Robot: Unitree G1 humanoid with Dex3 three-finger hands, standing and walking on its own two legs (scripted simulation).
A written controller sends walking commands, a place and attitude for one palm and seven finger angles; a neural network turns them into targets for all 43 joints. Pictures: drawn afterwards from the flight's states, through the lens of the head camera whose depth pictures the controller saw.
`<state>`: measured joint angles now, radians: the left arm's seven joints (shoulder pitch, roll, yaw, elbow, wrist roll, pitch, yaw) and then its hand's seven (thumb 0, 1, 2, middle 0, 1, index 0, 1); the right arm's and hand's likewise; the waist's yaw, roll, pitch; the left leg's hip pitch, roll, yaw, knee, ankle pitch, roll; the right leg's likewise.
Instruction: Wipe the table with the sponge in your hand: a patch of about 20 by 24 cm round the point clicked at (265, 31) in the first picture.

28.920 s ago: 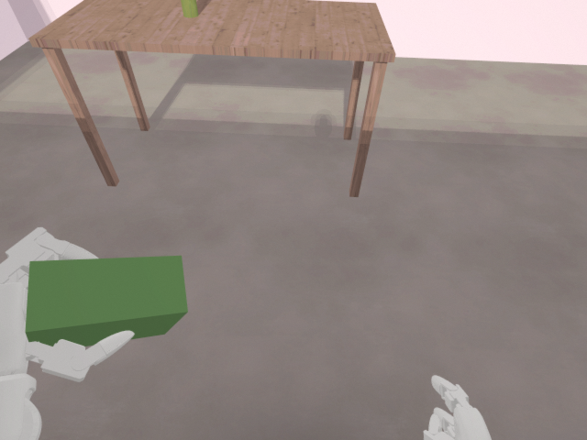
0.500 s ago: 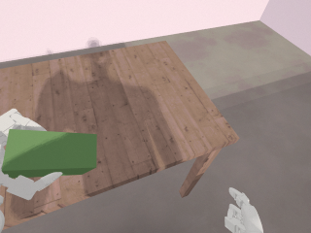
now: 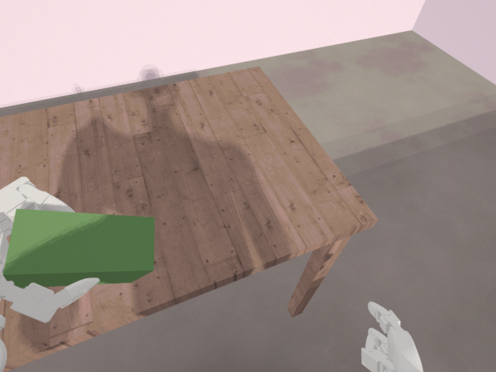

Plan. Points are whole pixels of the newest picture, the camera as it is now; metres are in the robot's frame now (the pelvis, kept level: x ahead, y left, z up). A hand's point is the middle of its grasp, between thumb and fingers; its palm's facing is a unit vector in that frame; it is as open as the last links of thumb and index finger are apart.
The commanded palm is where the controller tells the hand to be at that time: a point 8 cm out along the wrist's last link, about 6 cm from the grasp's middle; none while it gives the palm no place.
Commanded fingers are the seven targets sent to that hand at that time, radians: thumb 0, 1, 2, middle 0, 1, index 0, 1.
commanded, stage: shuffle to correct the standing spot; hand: left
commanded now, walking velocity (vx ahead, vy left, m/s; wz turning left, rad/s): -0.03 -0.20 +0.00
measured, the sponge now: (105, 252) +0.23 +0.19 +0.13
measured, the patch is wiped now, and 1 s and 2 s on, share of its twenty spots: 0.00 0.00 0.00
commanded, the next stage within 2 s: come to a stop and stand still in 0.24 s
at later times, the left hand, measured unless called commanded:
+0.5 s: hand (3, 215) +0.23 +0.26 +0.21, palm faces +0.41 -0.75 -0.51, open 10.1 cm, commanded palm +0.15 +0.27 +0.18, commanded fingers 0.00 0.10 1.30 -1.20 -1.60 -1.20 -1.60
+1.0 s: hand out of the picture +0.21 +0.31 +0.17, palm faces +0.44 -0.83 -0.35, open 10.1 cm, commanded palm +0.15 +0.33 +0.18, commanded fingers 0.00 0.10 1.30 -1.20 -1.60 -1.20 -1.60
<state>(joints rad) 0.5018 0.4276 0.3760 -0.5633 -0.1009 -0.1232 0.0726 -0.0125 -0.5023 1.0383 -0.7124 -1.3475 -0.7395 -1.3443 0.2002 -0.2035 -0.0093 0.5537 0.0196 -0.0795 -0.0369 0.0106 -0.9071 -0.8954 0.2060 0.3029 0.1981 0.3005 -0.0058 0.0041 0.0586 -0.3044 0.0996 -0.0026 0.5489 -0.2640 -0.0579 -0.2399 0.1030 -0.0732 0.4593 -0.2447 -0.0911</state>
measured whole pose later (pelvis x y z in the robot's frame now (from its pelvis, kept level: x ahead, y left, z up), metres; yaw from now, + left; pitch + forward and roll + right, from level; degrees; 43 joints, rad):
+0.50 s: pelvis -0.01 -0.01 +0.00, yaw +0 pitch +1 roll -1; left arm 0.25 0.59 0.49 -0.42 -0.09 -0.22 0.05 -0.01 -0.50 1.04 -0.71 -1.35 -0.74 -1.34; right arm 0.24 -0.22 0.03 0.56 0.02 -0.15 -0.03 0.01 -0.91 -0.90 0.21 0.30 0.20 0.30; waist 0.04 -0.02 0.07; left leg -0.32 0.10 -0.01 0.57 -0.25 -0.04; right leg -0.27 0.10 -0.08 0.51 -0.25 -0.11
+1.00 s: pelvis -0.01 +0.05 +0.01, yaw +0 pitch -1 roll -1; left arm 0.38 0.35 0.34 -0.43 -0.01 -0.17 0.14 -0.01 -0.50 1.04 -0.71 -1.34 -0.74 -1.34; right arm 0.19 -0.21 0.05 0.58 -0.01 -0.13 -0.02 0.01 -0.91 -0.90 0.21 0.30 0.20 0.30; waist 0.03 -0.02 0.02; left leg -0.24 0.02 0.03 0.46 -0.21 0.02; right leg -0.19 0.02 -0.04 0.40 -0.20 -0.01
